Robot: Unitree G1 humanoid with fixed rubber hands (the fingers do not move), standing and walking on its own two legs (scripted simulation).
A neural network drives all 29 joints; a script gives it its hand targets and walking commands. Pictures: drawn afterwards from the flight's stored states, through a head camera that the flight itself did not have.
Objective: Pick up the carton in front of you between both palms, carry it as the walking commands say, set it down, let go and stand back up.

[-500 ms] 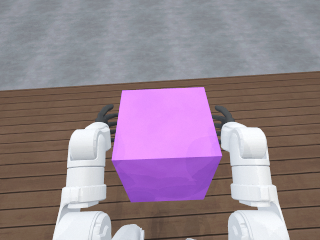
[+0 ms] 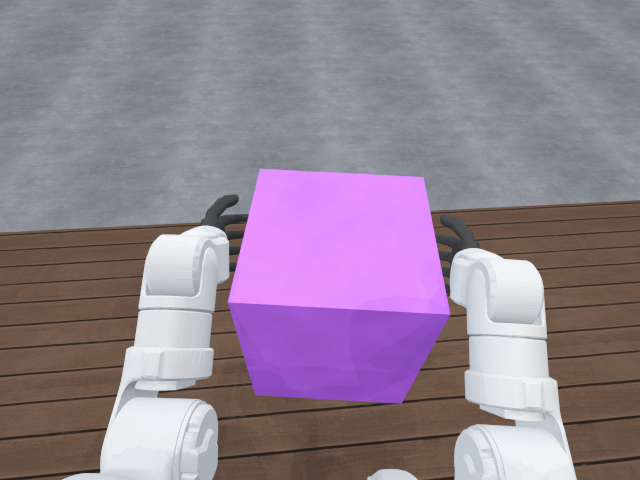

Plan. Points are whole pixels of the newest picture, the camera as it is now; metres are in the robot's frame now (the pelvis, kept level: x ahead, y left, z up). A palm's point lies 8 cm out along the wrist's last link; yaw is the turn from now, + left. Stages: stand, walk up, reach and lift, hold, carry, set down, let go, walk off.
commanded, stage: carry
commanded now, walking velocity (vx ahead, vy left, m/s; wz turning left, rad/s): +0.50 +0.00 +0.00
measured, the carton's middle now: (334, 292) +0.35 -0.01 +0.02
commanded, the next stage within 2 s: none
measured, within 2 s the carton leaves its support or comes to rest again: neither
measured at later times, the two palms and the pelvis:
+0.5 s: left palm (266, 144) +0.66 +0.12 +0.04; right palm (426, 147) +0.68 -0.18 +0.03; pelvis +0.32 -0.05 -0.06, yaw +2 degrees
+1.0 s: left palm (282, 67) +1.00 +0.12 +0.01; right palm (404, 76) +0.99 -0.18 +0.01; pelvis +0.64 -0.03 -0.12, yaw +0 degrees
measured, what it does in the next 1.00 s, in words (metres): goes down: right foot 0.06 m lower, then left foot 0.06 m lower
